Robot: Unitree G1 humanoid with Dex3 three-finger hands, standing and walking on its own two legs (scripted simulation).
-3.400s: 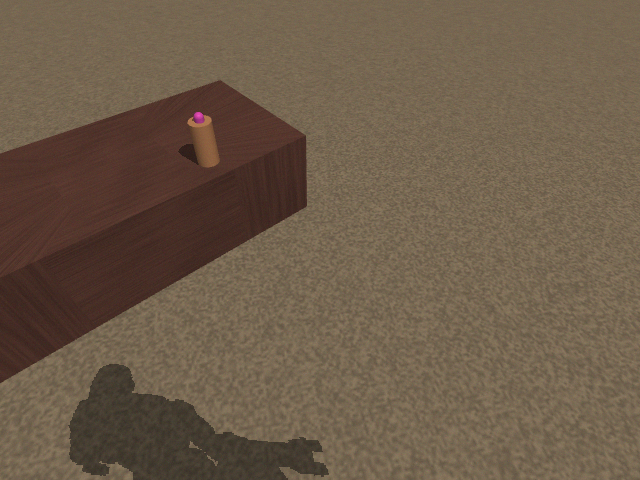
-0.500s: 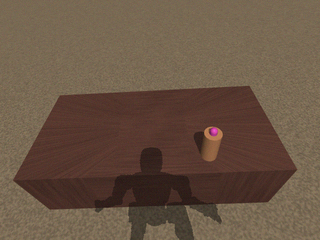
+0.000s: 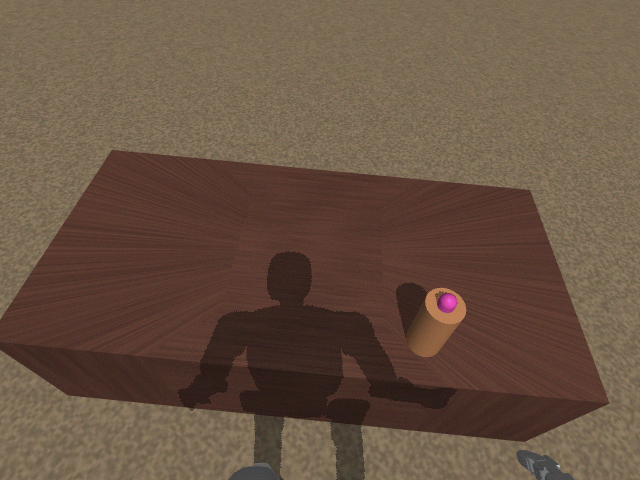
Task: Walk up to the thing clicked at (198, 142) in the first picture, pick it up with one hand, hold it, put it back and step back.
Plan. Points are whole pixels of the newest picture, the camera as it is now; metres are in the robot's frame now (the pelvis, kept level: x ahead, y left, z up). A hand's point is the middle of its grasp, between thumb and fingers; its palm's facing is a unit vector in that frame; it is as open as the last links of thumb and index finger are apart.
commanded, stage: walk up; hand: right
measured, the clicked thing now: (435, 320) +0.47 -0.24 -0.27
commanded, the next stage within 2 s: stand in 1.60 s
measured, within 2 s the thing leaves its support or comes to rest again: neither
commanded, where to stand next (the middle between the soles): +0.08 +0.01 m, yaw -4 degrees
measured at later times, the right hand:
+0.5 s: hand out of the picture +0.08 -0.27 -0.16, palm faces -0.01 +0.93 -0.36, open 7.4 cm
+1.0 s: hand out of the picture +0.12 -0.26 -0.13, palm faces +0.03 +0.94 -0.34, open 7.4 cm
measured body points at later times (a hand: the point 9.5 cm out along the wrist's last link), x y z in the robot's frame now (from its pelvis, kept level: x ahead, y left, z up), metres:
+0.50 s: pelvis +0.00 +0.00 +0.00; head +0.05 -0.01 +0.44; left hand +0.07 +0.34 -0.11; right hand +0.08 -0.31 -0.13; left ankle +0.02 +0.15 -0.72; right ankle +0.03 -0.16 -0.72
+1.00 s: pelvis +0.02 +0.00 +0.02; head +0.03 +0.00 +0.47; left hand +0.11 +0.30 -0.11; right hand +0.12 -0.31 -0.10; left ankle +0.02 +0.15 -0.72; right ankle +0.03 -0.15 -0.72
